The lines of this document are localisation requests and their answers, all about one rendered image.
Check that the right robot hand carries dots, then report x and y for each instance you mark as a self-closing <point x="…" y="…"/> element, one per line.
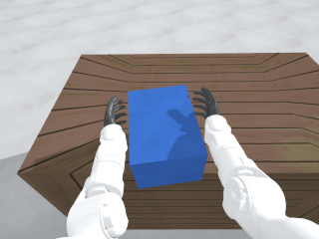
<point x="211" y="108"/>

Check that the robot right forearm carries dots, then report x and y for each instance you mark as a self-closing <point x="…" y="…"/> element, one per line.
<point x="227" y="153"/>

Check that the left robot upper arm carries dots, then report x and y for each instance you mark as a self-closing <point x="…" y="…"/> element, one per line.
<point x="101" y="216"/>

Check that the pedestal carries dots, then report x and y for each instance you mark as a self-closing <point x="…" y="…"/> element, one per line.
<point x="269" y="100"/>

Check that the robot left forearm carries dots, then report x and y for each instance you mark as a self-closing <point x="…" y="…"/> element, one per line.
<point x="109" y="164"/>

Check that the right robot upper arm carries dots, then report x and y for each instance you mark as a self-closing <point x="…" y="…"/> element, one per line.
<point x="258" y="206"/>

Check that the carton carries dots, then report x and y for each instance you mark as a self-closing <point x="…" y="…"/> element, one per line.
<point x="165" y="142"/>

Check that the left robot hand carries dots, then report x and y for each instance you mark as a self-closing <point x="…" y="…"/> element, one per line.
<point x="110" y="117"/>

